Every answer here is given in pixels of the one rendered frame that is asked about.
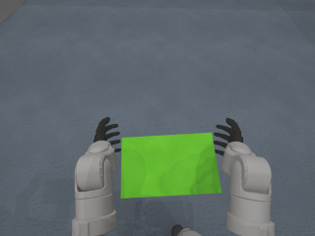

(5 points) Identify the robot right foot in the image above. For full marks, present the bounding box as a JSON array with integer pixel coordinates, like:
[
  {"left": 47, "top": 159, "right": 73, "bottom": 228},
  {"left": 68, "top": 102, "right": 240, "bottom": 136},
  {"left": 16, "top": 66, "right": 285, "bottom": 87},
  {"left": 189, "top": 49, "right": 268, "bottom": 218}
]
[{"left": 171, "top": 224, "right": 183, "bottom": 236}]

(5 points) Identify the right robot hand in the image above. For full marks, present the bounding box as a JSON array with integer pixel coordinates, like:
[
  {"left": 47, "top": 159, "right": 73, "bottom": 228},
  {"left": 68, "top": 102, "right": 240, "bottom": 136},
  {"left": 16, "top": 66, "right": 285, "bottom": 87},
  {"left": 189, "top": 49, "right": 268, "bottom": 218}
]
[{"left": 214, "top": 118, "right": 243, "bottom": 156}]

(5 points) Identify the left robot hand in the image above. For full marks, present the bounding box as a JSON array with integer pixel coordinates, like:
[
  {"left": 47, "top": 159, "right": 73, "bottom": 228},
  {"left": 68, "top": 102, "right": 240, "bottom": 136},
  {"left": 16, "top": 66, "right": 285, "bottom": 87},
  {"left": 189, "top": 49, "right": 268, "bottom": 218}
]
[{"left": 94, "top": 117, "right": 121, "bottom": 152}]

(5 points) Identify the robot left forearm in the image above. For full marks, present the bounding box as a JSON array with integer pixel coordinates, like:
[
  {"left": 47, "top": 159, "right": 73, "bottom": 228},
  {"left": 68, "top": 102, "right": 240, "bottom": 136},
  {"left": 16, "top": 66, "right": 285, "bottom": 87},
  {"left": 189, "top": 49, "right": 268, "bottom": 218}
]
[{"left": 72, "top": 141, "right": 117, "bottom": 236}]

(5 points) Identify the robot right forearm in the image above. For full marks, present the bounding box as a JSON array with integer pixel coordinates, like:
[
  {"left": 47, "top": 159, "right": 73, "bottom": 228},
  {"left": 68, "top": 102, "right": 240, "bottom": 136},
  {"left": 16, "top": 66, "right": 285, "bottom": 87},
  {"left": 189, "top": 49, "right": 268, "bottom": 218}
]
[{"left": 221, "top": 142, "right": 276, "bottom": 236}]

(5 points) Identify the carton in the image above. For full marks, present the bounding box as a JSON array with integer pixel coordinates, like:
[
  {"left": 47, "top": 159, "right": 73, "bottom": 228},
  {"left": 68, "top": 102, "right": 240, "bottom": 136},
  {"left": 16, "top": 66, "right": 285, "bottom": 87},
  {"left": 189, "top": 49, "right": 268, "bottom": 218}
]
[{"left": 120, "top": 133, "right": 221, "bottom": 199}]

